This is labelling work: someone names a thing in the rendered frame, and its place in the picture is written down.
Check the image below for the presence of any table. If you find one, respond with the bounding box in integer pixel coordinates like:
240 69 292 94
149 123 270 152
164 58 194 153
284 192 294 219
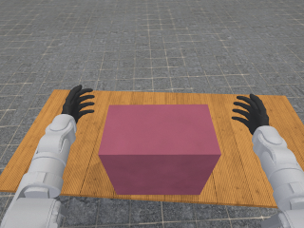
0 89 304 228

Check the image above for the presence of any robot right hand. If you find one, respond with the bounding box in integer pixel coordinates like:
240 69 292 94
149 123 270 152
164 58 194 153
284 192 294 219
232 93 269 135

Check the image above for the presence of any carton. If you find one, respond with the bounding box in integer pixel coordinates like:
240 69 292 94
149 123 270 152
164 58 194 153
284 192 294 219
98 104 221 195

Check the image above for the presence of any left robot upper arm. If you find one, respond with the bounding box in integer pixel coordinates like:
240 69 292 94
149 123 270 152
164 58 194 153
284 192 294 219
4 198 62 228

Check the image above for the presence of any robot right forearm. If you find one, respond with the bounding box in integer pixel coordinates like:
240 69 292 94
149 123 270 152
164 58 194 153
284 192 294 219
252 125 304 212

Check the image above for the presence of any right robot upper arm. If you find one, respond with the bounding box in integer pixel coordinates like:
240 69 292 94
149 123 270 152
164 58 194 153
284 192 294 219
277 209 304 228

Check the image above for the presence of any robot left hand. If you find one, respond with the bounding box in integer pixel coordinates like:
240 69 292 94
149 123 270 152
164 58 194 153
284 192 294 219
61 85 95 123

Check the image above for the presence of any robot left forearm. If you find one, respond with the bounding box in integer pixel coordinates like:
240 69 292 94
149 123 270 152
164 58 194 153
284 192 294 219
0 114 77 228

